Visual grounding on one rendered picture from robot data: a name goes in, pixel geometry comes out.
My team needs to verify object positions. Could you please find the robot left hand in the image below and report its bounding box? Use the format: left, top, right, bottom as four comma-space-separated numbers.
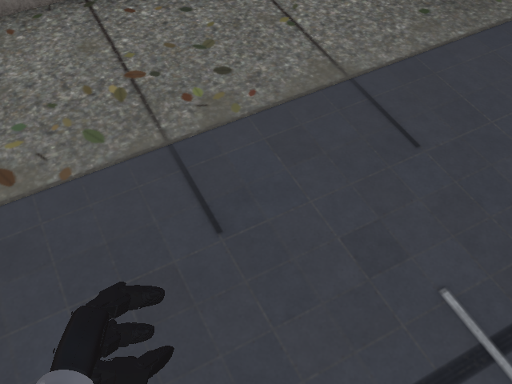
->
50, 282, 174, 384

